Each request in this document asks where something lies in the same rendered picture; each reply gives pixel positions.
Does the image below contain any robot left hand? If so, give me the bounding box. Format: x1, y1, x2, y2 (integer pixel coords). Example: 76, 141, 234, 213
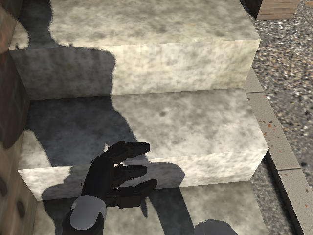
80, 140, 157, 209

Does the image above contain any robot left forearm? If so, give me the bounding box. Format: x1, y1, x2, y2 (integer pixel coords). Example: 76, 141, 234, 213
62, 195, 107, 235

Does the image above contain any right robot thigh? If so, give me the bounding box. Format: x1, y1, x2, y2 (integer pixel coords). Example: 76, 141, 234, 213
194, 220, 238, 235

